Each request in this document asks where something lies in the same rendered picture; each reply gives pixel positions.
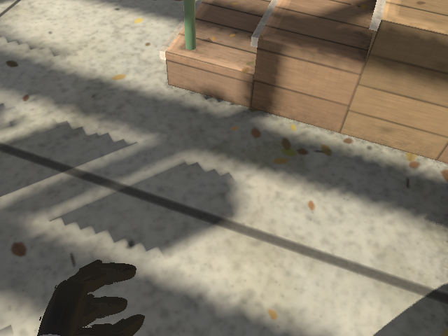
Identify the robot left hand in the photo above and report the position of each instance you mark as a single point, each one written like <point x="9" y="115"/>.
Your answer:
<point x="71" y="308"/>

